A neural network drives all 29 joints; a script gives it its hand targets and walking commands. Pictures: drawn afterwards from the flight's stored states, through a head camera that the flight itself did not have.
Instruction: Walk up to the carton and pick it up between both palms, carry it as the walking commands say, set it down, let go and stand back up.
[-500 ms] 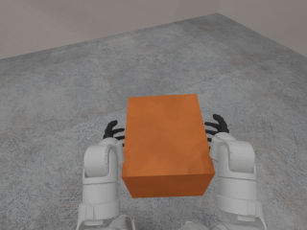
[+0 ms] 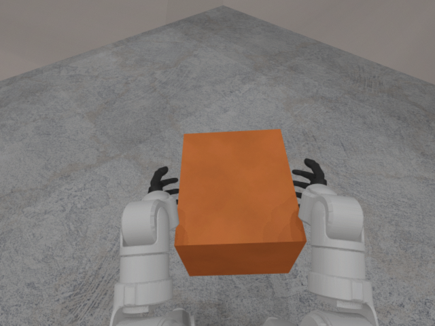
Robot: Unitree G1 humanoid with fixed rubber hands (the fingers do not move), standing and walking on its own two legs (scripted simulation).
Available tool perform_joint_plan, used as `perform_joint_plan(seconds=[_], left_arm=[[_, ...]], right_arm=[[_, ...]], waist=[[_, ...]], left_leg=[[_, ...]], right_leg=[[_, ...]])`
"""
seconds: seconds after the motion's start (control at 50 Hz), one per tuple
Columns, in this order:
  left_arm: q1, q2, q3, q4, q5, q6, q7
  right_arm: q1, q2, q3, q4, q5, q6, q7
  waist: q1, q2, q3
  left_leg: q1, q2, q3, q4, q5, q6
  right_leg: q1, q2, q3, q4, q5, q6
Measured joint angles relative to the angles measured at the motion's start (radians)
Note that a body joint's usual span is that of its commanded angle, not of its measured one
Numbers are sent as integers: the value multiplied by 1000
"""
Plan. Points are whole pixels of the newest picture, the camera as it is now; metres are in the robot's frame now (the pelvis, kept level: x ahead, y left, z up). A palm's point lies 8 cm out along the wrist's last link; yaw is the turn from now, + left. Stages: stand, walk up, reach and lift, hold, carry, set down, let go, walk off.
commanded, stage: carry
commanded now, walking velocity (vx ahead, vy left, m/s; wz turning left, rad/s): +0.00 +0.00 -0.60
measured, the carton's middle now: (235, 202) +0.34 +0.00 +0.01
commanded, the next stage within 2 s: none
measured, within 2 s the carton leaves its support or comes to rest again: neither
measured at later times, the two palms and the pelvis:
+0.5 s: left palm (197, 252) +0.21 +0.06 +0.08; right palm (395, 319) +0.12 -0.20 +0.09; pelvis -0.12 +0.04 +0.00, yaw -18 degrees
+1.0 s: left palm (220, 320) +0.12 +0.03 +0.07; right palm out of the picture -0.03 -0.20 +0.08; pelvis -0.20 +0.10 +0.00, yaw -36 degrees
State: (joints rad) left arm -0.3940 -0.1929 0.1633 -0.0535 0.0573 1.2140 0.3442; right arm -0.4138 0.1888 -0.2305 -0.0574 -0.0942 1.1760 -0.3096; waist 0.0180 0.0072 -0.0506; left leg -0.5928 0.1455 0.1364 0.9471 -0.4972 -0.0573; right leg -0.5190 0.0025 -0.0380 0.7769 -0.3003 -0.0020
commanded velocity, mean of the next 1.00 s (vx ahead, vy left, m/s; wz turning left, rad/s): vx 0.00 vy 0.00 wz -0.60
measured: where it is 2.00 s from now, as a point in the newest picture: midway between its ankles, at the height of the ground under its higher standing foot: outside the picture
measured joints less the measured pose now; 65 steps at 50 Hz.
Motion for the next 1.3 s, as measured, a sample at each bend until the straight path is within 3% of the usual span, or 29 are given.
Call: perform_joint_plan(seconds=[0.04, 0.08, 0.14, 0.2, 0.24, 0.3, 0.34, 0.4, 0.48, 0.54, 0.6, 0.62, 0.66, 0.7, 0.72, 0.8, 0.84, 0.9, 0.94, 1.0, 1.04, 1.1, 1.16, 1.2, 1.26, 1.3], left_arm=[[7, 2, -11, 10, 15, 4, -16], [13, 4, -16, -2, 26, 13, -30], [16, 6, 1, -20, 47, 18, -53], [47, 17, 14, -54, 38, 23, -69], [50, 18, 21, -77, 17, 24, -53], [40, 15, 24, -98, 0, 21, -28], [29, 10, 14, -82, 4, 7, -25], [-25, -11, 24, -14, 1, 2, 3], [1, -1, 13, -2, 44, -6, -61], [8, 2, 11, -13, 53, 5, -75], [11, 4, 20, -22, 64, 13, -74], [28, 10, 17, -28, 61, 19, -76], [36, 15, 26, -37, 30, 34, -51], [7, 10, 55, -41, 10, 36, -33], [-2, 8, 65, -41, 12, 27, -36], [-6, 1, 68, -53, 4, 9, -19], [-9, -7, 59, -36, 7, -7, -13], [-32, -13, 31, 24, -7, -7, 27], [-26, -11, 8, 37, 13, -4, 12], [-3, -2, -12, 22, 28, 7, -13], [6, 2, 2, 0, 40, 15, -34], [39, 14, 6, -40, 33, 17, -58], [32, 13, 12, -87, 0, 18, -26], [25, 10, 9, -106, 2, 10, -24], [12, 4, -6, -89, 16, -11, -33], [-1, -1, -12, -57, 18, -8, -27]], right_arm=[[15, 1, -5, 0, 10, 2, -6], [30, 2, 2, -18, 29, 6, -23], [35, -1, 32, -14, 46, -2, -35], [20, 4, 62, -12, 51, 11, -61], [8, 9, 66, -19, 43, 13, -58], [-9, 16, 51, -24, 21, 3, -28], [-7, 14, 35, -25, 0, -10, -2], [-22, -9, 3, -11, 29, 3, -25], [-11, 14, -10, -10, 27, 4, -41], [11, 9, 15, -28, 42, 11, -54], [26, 2, 41, -8, 40, -7, -37], [29, 1, 52, 4, 37, -3, -35], [5, 9, 49, 14, 46, 17, -64], [-35, 26, 26, 13, 42, 23, -83], [-49, 31, 18, 18, 26, 16, -70], [-67, 39, -2, 30, -29, -9, -4], [-68, 29, -8, 38, -48, -17, 23], [-53, -13, -16, 54, -18, -6, 24], [-41, -26, -15, 58, -6, -2, 28], [1, -7, -17, 26, 12, -2, 6], [37, 6, 10, 3, 32, -14, -18], [45, -4, 61, -19, 55, -1, -48], [14, 6, 51, -50, 57, 7, -59], [2, 12, 39, -62, 33, -3, -28], [4, 10, 23, -73, 3, -16, 7], [18, 2, 15, -75, 16, -6, -7]], waist=[[-11, 0, -1], [-25, -1, 2], [-40, -48, 26], [-32, -38, 36], [-22, -38, 43], [-14, -27, 35], [-14, 6, 45], [-20, -12, 52], [-46, 3, 20], [-51, 12, -1], [-36, -44, 6], [-34, -42, 3], [-29, -19, 4], [-11, -23, 11], [-4, -28, 5], [11, -23, -24], [18, 7, -22], [9, 2, -7], [-4, 6, -4], [-25, 10, -8], [-37, -35, 12], [-36, -29, 40], [-24, -26, 63], [-26, -18, 54], [-25, 22, 56], [-31, 6, 46]], left_leg=[[-2, -35, -36, 37, 2, -20], [40, -59, -43, -38, 46, -18], [72, -83, 11, -127, 172, 77], [68, -41, 65, -127, 171, 106], [66, -18, 99, -132, 181, 105], [39, 19, 124, -110, 190, 97], [24, 53, 108, -86, 174, 76], [-18, -18, -1, 38, 7, 5], [-5, -58, -68, 88, 46, -19], [84, -84, -81, -38, 29, -9], [164, -115, -35, -197, 125, 56], [170, -103, -23, -213, 144, 69], [170, -70, -5, -219, 155, 82], [168, -48, 25, -224, 164, 78], [159, -38, 37, -225, 169, 75], [111, 13, 62, -169, 157, 62], [82, 55, 53, -116, 139, 44], [41, -3, -29, -17, -4, -14], [23, -40, -65, 34, -22, -29], [67, -76, -71, -73, 49, -21], [91, -99, -30, -136, 131, 55], [95, -62, 18, -140, 144, 96], [89, -27, 64, -149, 161, 95], [66, -10, 75, -145, 174, 91], [47, 24, 62, -131, 175, 71], [37, -13, 23, -106, 70, 32]], right_leg=[[-22, 6, 24, -6, 22, 5], [-47, 13, 48, -7, 45, 15], [-84, 6, 102, 30, 7, 33], [-135, -2, 37, 201, -168, 39], [-127, -19, 1, 236, -160, 34], [-20, -21, -32, 72, -93, 21], [-13, 13, -44, 33, -10, -23], [-31, 7, -29, 23, 23, -51], [-53, 26, 4, -40, 90, -43], [-75, 42, 30, -72, 135, -30], [-77, 43, 92, -109, 159, 10], [-83, 50, 89, -83, 69, 41], [-119, 41, 37, 87, -62, 60], [-136, 17, 21, 214, -76, 51], [-128, 5, 17, 224, -79, 46], [30, -13, 9, 0, -73, 32], [50, 21, 4, -58, 4, 12], [15, 22, 16, -19, 1, -5], [-7, 26, 34, -21, 18, -1], [-49, 40, 72, -26, 51, 14], [-69, 31, 117, -8, 47, 27], [-113, 30, 64, 134, -162, 38], [-110, 2, 1, 190, -162, 35], [-50, -4, -21, 93, -135, 32], [2, 27, -41, -46, 51, -25], [-9, 14, -37, -43, 52, -47]])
